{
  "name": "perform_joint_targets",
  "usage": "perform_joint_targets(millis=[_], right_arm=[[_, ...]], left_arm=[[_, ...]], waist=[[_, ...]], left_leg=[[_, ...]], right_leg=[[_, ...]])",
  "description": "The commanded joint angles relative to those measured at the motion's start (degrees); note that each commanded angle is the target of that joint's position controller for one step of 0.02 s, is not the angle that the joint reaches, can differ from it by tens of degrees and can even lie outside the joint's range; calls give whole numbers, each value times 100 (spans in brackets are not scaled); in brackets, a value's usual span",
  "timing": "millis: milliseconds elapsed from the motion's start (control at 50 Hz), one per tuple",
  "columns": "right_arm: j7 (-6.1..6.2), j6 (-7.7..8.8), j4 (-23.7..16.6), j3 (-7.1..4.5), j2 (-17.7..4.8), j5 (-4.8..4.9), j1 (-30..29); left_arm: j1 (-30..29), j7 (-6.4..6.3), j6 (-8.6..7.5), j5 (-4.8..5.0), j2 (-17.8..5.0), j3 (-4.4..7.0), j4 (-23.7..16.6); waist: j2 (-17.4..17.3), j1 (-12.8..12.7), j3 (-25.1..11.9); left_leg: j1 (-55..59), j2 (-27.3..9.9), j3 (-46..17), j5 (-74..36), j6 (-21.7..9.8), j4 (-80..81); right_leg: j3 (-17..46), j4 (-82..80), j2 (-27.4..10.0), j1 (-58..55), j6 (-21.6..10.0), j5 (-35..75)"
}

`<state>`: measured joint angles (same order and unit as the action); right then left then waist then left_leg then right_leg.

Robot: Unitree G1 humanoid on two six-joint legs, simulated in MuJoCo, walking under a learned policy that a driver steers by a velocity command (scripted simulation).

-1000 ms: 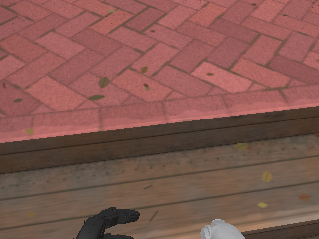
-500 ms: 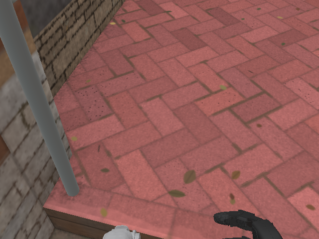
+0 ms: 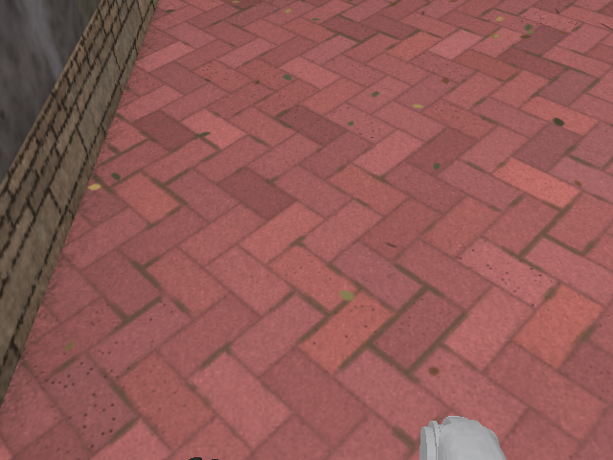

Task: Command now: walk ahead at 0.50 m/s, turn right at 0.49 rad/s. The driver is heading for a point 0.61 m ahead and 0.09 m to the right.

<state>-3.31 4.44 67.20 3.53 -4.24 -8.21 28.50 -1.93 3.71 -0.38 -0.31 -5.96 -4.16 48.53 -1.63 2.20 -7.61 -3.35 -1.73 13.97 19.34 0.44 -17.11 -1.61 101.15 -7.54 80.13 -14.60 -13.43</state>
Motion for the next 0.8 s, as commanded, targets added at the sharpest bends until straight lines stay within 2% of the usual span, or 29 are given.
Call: perform_joint_targets(millis=[20,80,100,120,140,160,180,200,220,240,280,300,320,340,360,380,440,480,500,580,620,640,660,680,700,720,740,780,800], right_arm=[[-90,123,-650,-149,-1109,287,-211],[-140,301,-555,-373,-1770,352,374],[-127,317,-610,-435,-1911,364,286],[-85,394,-711,-429,-1675,294,585],[-97,431,-770,-438,-1621,194,650],[-266,345,-918,-442,-1480,60,277],[-444,195,-1075,-535,-1264,224,-239],[-494,82,-1127,-557,-1086,379,-224],[-403,145,-1234,-519,-846,429,-611],[-271,197,-1346,-467,-801,429,-923],[-66,189,-1744,-285,-589,456,-1401],[7,116,-1803,-291,-763,453,-1412],[38,46,-1795,-291,-862,403,-1396],[14,-2,-1838,-313,-985,502,-1555],[52,-8,-1915,-334,-1077,409,-1621],[92,23,-2015,-350,-1158,356,-1740],[79,84,-2496,-290,-1056,400,-2638],[-49,-25,-2557,-270,-916,413,-2971],[-105,-89,-2599,-283,-909,427,-3136],[-69,-79,-2838,-518,-1357,519,-3591],[39,15,-2777,-657,-1493,656,-3214],[110,133,-2662,-764,-1662,819,-2860],[164,264,-2344,-797,-1716,860,-1952],[103,302,-2216,-826,-1970,774,-1241],[96,242,-1891,-846,-1734,601,-305],[207,260,-1755,-953,-1874,503,-341],[275,253,-1799,-936,-1763,536,-1022],[267,217,-2143,-749,-1107,700,-2163],[216,224,-2296,-669,-881,775,-2555]], left_arm=[[-1326,171,88,-79,-209,49,-707],[-1078,239,-108,-96,-364,150,-763],[-439,217,-182,-92,-471,216,-569],[28,141,-248,27,-731,286,-514],[788,62,-215,24,-1004,403,-401],[2045,-116,-120,-138,-1479,642,22],[3150,-155,-71,-319,-1933,799,470],[3153,-221,-170,-279,-2221,1015,504],[2617,-208,-311,-136,-1817,925,501],[2180,-166,-391,-103,-1432,815,570],[1524,-82,-430,-208,-737,555,752],[1260,-39,-489,-340,-600,480,785],[984,-65,-544,-296,-608,473,791],[755,-53,-649,-323,-812,559,692],[881,-116,-750,-325,-851,567,648],[1059,-168,-838,-345,-799,553,633],[1661,-222,-930,-403,-927,559,538],[2030,-102,-940,-99,-1071,633,484],[2357,-40,-936,-33,-1148,672,565],[2720,4,-907,-83,-1392,810,720],[2327,-62,-865,-98,-1467,863,654],[2286,-74,-850,-56,-1455,893,649],[2302,-62,-786,-97,-1345,852,556],[3261,-116,-758,-174,-696,696,483],[2885,-63,-698,-116,-1012,767,422],[1924,-48,-558,-46,-1165,888,68],[1604,-132,-493,-51,-1163,908,27],[1877,-204,-521,-302,-1094,885,176],[1835,-178,-505,-348,-863,827,203]], waist=[[-269,-73,667],[-695,-353,468],[-955,-564,122],[-684,-468,-518],[-259,-728,-1113],[375,-1215,-1135],[1216,-1285,-1260],[1170,-1191,-1205],[1115,-929,-440],[671,-664,-68],[84,-61,-165],[-216,178,-130],[-106,328,-124],[-48,438,2],[305,376,97],[194,255,107],[139,-203,212],[305,-379,447],[479,-472,652],[681,-611,913],[677,-420,611],[456,-297,316],[9,-84,-532],[-1270,-293,-2011],[-1576,323,-1883],[-620,459,-680],[-129,119,189],[-113,-474,212],[28,-686,87]], left_leg=[[-1620,-1430,-150,-2665,-1154,1608],[460,-1600,-21,-7913,-1312,561],[971,-1710,0,-9015,-1175,-10],[-43,-1388,2,-9084,-883,-856],[-1362,-1049,-244,-7639,-668,-1905],[-2856,-653,-551,-5509,-522,-2999],[-3654,210,-1273,-1093,-194,-5459],[-3826,346,-2561,-1469,-350,-7521],[-4365,355,-2933,-1737,-456,-8567],[-4767,419,-2924,-1725,-570,-9082],[-5357,441,-2928,-1622,-810,-9626],[-5475,318,-2801,-1805,-732,-9195],[-5694,259,-2571,-1606,-679,-9019],[-5358,9,-2308,-1360,-591,-8343],[-5162,-128,-2123,-1252,-515,-8117],[-4886,-186,-1983,-1407,-435,-7644],[-4143,-446,-1705,-2092,-122,-5301],[-3245,-459,-1377,-2216,115,-3566],[-3144,-426,-1308,-2379,160,-3112],[-3714,-241,-1271,-1874,-62,-1947],[-2970,-25,-1095,-1856,-351,-1436],[-2063,111,-1062,-2426,-593,-982],[-232,-189,-1377,-3530,-1008,-1245],[2735,-1448,-3118,-5083,-2393,-1347],[3339,-2095,-4692,-4371,-2728,-425],[2242,-1971,-4444,-3141,-2007,-93],[939,-1742,-3642,-2787,-1610,120],[-369,-1421,-2732,-4217,-1560,318],[-775,-1192,-2365,-4361,-1401,298]], right_leg=[[-654,-1243,217,-2231,315,-807],[-1061,-3164,981,-2883,368,-1019],[-862,-3342,1138,-3428,220,-724],[-178,-2888,1086,-4930,-83,832],[791,-3389,1027,-6614,-224,734],[1684,-4603,955,-8094,-245,83],[3880,-6653,170,-8173,-510,-233],[4598,-7166,-50,-7448,-215,-1043],[4370,-7180,77,-6424,-29,-1937],[4195,-7068,82,-5913,9,-1580],[3817,-7085,48,-5574,48,-314],[3368,-7133,152,-5333,83,153],[2870,-7155,308,-5306,123,457],[2115,-7321,446,-4946,295,679],[1870,-7625,622,-4821,224,453],[1842,-7805,759,-4647,179,327],[1519,-7946,802,-4965,66,1203],[1371,-8253,623,-5040,107,1510],[1494,-8257,432,-5327,95,1520],[2098,-8034,-459,-7470,52,2789],[1803,-7660,-431,-8001,311,4057],[1497,-7133,-80,-8038,635,4829],[1184,-6173,348,-7496,944,4535],[944,-4627,1222,-5614,1471,1556],[699,-3311,1727,-4127,1683,-2195],[1087,-2444,1398,-3564,1477,-1797],[1066,-2360,1023,-3604,1358,-1141],[995,-3096,458,-4564,1438,-792],[929,-3588,258,-5035,1609,-895]])
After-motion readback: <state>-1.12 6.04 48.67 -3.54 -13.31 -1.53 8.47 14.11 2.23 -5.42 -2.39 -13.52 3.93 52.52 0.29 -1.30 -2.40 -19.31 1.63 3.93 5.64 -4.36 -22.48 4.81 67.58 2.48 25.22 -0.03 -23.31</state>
